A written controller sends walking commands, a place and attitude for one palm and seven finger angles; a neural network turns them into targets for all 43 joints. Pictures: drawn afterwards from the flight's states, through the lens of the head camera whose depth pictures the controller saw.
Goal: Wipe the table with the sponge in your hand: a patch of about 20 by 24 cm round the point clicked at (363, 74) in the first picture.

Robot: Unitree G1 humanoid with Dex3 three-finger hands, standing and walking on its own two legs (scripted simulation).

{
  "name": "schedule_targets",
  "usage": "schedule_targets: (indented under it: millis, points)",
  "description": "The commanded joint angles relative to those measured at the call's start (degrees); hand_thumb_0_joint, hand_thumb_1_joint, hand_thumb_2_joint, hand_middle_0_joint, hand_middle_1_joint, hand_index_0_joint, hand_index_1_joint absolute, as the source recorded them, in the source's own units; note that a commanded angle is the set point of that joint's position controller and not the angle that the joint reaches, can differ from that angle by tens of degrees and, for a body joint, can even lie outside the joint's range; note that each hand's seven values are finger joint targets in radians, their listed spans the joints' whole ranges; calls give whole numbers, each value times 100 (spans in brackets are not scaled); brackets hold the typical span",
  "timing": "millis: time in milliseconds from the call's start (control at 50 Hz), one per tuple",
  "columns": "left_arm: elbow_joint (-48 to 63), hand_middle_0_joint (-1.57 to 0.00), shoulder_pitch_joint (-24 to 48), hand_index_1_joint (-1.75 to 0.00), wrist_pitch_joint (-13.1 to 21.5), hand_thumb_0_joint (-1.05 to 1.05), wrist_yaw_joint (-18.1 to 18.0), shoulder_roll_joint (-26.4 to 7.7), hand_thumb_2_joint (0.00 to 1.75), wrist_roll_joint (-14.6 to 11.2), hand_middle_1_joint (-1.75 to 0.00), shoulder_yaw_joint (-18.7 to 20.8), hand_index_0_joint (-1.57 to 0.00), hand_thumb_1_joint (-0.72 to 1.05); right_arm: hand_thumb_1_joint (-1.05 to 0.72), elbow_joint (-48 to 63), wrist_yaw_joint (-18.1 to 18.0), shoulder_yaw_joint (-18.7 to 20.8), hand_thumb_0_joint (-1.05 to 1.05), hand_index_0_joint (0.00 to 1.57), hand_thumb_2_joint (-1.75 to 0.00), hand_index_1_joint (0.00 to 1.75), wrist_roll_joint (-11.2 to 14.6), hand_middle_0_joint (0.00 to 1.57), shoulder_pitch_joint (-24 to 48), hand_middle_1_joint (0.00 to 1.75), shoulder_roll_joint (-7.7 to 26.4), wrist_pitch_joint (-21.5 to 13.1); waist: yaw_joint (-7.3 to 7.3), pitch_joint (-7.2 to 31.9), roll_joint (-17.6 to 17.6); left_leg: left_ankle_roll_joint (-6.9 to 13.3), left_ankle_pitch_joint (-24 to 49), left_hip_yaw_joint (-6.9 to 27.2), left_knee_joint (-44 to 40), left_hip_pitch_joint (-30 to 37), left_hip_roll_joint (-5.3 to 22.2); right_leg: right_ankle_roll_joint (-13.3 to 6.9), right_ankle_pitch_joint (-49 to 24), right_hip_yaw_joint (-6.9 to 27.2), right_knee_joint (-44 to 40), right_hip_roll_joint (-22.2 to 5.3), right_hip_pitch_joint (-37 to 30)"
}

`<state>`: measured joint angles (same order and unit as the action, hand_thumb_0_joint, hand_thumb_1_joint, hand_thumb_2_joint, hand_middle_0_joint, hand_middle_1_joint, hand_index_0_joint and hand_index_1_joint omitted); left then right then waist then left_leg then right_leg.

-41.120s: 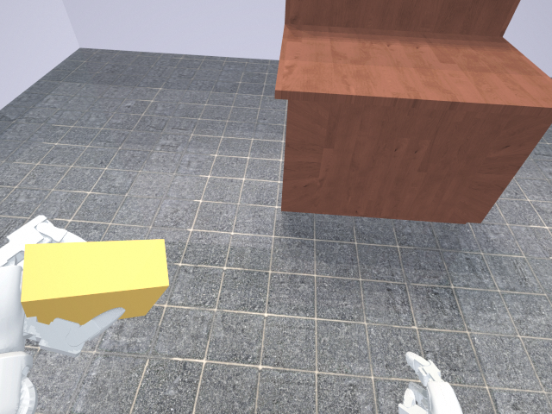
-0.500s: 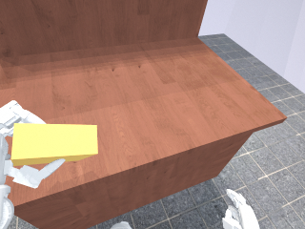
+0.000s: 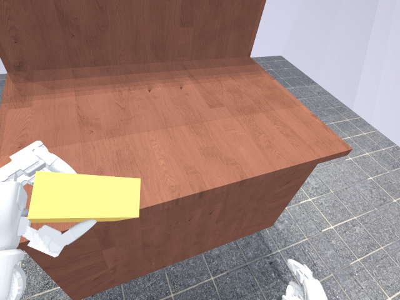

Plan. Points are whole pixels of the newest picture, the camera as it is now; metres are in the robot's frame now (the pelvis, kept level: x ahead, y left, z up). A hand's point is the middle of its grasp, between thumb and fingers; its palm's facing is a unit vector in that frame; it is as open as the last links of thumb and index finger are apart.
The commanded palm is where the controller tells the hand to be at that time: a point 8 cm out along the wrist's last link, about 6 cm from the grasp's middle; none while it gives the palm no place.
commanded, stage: step back with the hand held close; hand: left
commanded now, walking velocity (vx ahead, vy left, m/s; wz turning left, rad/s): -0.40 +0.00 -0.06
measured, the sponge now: (98, 202) +0.22 +0.19 +0.15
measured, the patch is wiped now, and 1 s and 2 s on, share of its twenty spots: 0.95 0.95 0.95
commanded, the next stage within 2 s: stop stepping back and stand still in 0.08 s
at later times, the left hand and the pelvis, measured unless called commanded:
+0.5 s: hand out of the picture +0.05 +0.26 +0.16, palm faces +0.38 -0.84 -0.38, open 9.6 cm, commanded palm +0.00 +0.28 +0.19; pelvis -0.17 +0.00 -0.01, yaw -2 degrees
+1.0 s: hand out of the picture -0.09 +0.24 +0.19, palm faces +0.41 -0.85 -0.34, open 9.6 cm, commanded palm -0.15 +0.28 +0.19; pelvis -0.30 +0.00 -0.01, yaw +1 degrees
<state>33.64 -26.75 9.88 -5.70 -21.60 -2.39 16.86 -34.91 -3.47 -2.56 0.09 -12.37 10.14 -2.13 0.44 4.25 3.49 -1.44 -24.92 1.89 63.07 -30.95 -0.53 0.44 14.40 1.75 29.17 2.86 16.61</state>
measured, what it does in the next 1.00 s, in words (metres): walks backwards: left foot, then right foot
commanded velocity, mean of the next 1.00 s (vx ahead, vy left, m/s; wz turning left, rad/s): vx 0.22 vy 0.00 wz -0.01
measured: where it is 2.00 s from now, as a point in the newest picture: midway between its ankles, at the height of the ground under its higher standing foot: outside the picture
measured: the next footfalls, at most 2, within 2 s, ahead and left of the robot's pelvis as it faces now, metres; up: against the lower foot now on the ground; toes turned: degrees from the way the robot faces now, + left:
left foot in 0.08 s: -0.01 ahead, +0.11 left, +0.00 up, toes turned +1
right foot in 0.48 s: -0.13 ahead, -0.10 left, +0.00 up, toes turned -4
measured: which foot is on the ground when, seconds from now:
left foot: up 0.00-0.06, down 0.08-0.48, up 0.50-0.72, down 0.74-1.00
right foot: down 0.00-0.08, up 0.10-0.46, down 0.48-0.78, up 0.80-1.00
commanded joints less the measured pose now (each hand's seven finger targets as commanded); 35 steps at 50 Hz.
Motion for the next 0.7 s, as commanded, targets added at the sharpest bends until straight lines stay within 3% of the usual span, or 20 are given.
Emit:
schedule_targets:
  millis: [0,20,60,80,100,140,160,200,280,300,380,420,460,480,500,520,540,560,600,680]
  points:
    - [1047,-120,584,-160,333,0,-188,-1253,130,-101,-160,1131,-120,10,-90,1175,-125,244,0,20,-90,30,60,20,864,30,740,-146,94,273,-177,46,359,126,-2667,364,257,-657,-4738,686,441,-1570,-322]
    - [1129,-120,494,-160,343,0,-200,-1222,130,-128,-160,1141,-120,10,-90,1188,-141,309,0,20,-90,30,98,20,829,30,835,-150,136,555,-509,53,1490,-6,-3854,900,301,-507,-4183,575,922,-1322,-381]
    - [1549,-120,276,-160,356,0,-241,-1275,130,-103,-160,1197,-120,10,-90,1225,-60,597,0,20,-90,30,63,20,643,30,1060,-279,49,918,-2027,582,6010,1414,-3961,3191,1958,-42,617,143,2210,-274,1779]
    - [1719,-120,254,-160,403,0,-238,-1082,130,-65,-160,1114,-120,10,-90,1146,91,601,0,20,-90,30,84,20,434,30,926,-365,33,1131,-1780,829,6657,1306,-3525,3620,2162,-74,1643,466,2938,-146,2341]
    - [1759,-120,164,-160,350,0,-233,-1104,130,5,-160,1134,-120,10,-90,1125,134,606,0,20,-90,30,43,20,446,30,992,-424,2,1314,-1406,826,6754,1098,-3327,3789,2039,20,1792,343,2920,-128,2530]
    - [2434,-120,183,-160,255,0,-224,-1023,130,-94,-160,1037,-120,10,-90,1034,208,581,0,20,-90,30,1,20,343,30,982,-553,80,1245,-1467,636,6973,979,-3320,3659,1732,108,1576,357,2725,-98,2320]
    - [2792,-120,541,-160,195,0,-230,-923,130,-78,-160,824,-120,10,-90,1034,261,565,0,20,-90,30,60,20,437,30,988,-618,85,1180,-1493,510,6908,829,-3388,3629,1643,98,1343,240,2588,-91,2160]
    - [2229,-120,195,-160,-54,0,-243,-767,130,-15,-160,751,-120,10,-90,1045,330,614,0,20,-90,30,184,20,330,30,972,-700,118,838,-1387,489,5202,630,-3573,2952,1527,119,553,-1,2531,-150,1729]
    - [1417,-120,192,-160,-207,0,-260,-909,130,-32,-160,823,-120,10,-90,1095,223,475,0,20,-90,30,191,20,622,30,976,-642,140,90,-1723,579,-732,1106,-4778,1255,1438,96,564,-193,2402,-160,1189]
    - [1161,-120,237,-160,-216,0,-278,-955,130,-18,-160,879,-120,10,-90,1066,200,432,0,20,-90,30,187,20,646,30,984,-608,132,10,-1789,576,-1406,1161,-4912,984,1378,80,550,-267,2355,-112,1076]
    - [546,-120,494,-160,-223,0,-187,-991,130,-88,-160,892,-120,10,-90,994,129,277,0,20,-90,30,137,20,725,30,913,-563,-10,-23,-1711,404,-1518,959,-4952,290,1206,-88,919,-554,1355,17,154]
    - [360,-120,549,-160,-260,0,-140,-943,130,-103,-160,818,-120,10,-90,1010,76,251,0,20,-90,30,110,20,743,30,933,-536,-127,135,-1280,307,-1616,575,-4209,-70,979,-248,617,-825,237,64,-837]
    - [389,-120,729,-160,-241,0,-32,-952,130,-14,-160,577,-120,10,-90,940,87,308,0,20,-90,30,134,20,593,30,879,-477,-92,298,496,169,-1075,-721,-721,38,-143,-723,-249,-268,-1094,-747,-641]
    - [726,-120,1185,-160,-145,0,-24,-1008,130,-48,-160,534,-120,10,-90,995,104,387,0,20,-90,30,216,20,781,30,964,-485,-49,235,1257,224,-341,-396,1597,-194,-250,-1132,-990,1022,-1611,-1741,133]
    - [843,-120,1654,-160,-43,0,-24,-1051,130,-93,-160,529,-120,10,-90,992,103,337,0,20,-90,30,243,20,774,30,949,-557,131,110,981,159,193,-60,2482,-423,-86,-1208,-1306,1207,-1662,-2023,642]
    - [613,-120,1610,-160,-39,0,81,-915,130,-72,-160,454,-120,10,-90,885,138,419,0,20,-90,30,307,20,607,30,990,-596,167,165,1396,149,672,332,2608,-137,12,-1100,-410,1437,-1606,-1888,1305]
    - [706,-120,1638,-160,14,0,112,-1095,130,-84,-160,569,-120,10,-90,955,179,512,0,20,-90,30,314,20,589,30,1121,-554,186,-169,1058,195,913,585,2676,-166,263,-1210,146,1488,-1599,-2061,1845]
    - [794,-120,1654,-160,35,0,111,-1405,130,-82,-160,815,-120,10,-90,980,189,515,0,20,-90,30,330,20,595,30,1083,-419,236,-385,307,260,987,641,2612,-110,504,-1225,599,1289,-1566,-2144,2351]
    - [620,-120,1471,-160,8,0,92,-1197,130,-55,-160,651,-120,10,-90,776,175,332,0,20,-90,30,267,20,510,30,880,-325,292,-422,-787,383,962,153,1687,388,584,-946,910,552,-1256,-1864,3055]
    - [830,-120,1120,-160,-59,0,-68,-1343,130,-96,-160,970,-120,10,-90,849,56,353,0,20,-90,30,327,20,285,30,895,-603,-3,484,-229,638,-61,-229,-1648,1456,399,-793,1171,576,-508,-1596,2152]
